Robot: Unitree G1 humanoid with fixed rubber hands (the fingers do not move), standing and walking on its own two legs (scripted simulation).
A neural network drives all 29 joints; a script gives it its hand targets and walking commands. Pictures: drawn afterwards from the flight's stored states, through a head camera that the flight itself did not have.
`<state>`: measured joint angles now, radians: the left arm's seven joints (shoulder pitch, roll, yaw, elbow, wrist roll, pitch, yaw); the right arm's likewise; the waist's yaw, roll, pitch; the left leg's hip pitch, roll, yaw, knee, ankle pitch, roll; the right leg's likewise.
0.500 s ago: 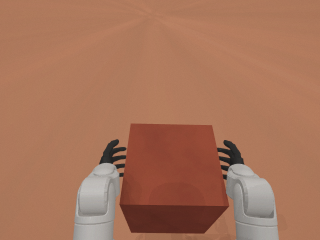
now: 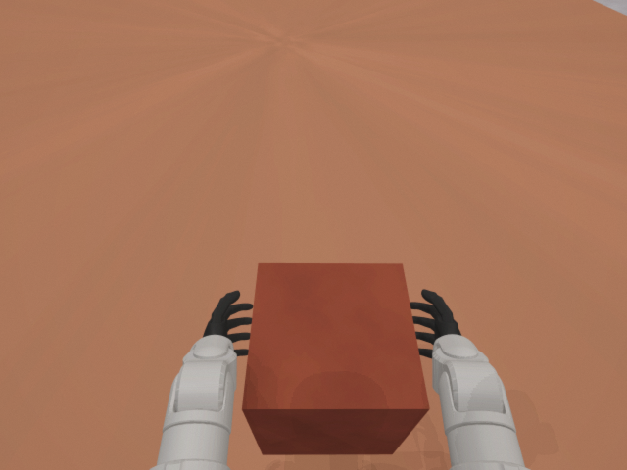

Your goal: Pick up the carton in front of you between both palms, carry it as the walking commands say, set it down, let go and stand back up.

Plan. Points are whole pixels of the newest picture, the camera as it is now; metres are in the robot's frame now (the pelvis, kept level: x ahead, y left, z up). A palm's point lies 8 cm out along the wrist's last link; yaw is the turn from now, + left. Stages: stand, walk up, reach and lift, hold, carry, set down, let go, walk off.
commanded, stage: carry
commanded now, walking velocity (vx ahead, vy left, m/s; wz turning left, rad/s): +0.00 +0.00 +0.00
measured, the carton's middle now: (328, 364) +0.32 +0.00 -0.07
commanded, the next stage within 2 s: hold in 0.82 s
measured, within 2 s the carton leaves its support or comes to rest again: neither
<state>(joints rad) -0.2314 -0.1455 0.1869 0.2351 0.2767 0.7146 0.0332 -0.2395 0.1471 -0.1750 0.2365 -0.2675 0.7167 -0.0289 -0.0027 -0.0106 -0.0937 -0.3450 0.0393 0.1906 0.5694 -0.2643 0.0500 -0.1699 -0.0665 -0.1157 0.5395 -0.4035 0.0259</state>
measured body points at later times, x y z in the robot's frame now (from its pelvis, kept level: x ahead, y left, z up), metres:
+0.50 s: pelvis -0.04 -0.01 +0.00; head -0.06 +0.00 +0.45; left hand +0.27 +0.14 +0.03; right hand +0.27 -0.16 +0.04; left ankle +0.02 +0.09 -0.73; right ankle -0.08 -0.12 -0.73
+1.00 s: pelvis -0.05 -0.01 +0.01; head -0.07 +0.00 +0.46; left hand +0.25 +0.14 +0.04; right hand +0.25 -0.16 +0.04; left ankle +0.02 +0.09 -0.73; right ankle -0.08 -0.12 -0.73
